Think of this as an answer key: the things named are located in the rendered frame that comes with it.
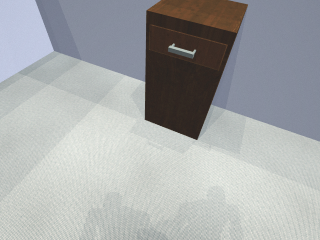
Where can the drawer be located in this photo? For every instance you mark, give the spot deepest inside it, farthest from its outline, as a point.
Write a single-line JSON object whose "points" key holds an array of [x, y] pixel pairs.
{"points": [[208, 52]]}

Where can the cabinet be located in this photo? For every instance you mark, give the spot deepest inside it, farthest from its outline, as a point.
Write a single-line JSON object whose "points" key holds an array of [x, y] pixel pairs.
{"points": [[178, 92]]}

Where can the handle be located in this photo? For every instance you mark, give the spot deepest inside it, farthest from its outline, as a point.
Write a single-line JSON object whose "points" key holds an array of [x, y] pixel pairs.
{"points": [[182, 52]]}

